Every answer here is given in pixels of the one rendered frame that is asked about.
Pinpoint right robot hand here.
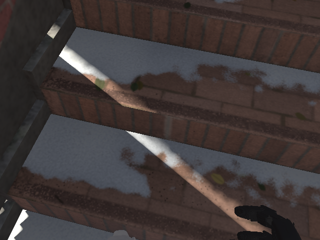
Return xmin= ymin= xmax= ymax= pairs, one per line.
xmin=230 ymin=205 xmax=302 ymax=240

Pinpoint robot left shin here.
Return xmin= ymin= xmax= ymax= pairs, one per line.
xmin=113 ymin=230 xmax=129 ymax=236

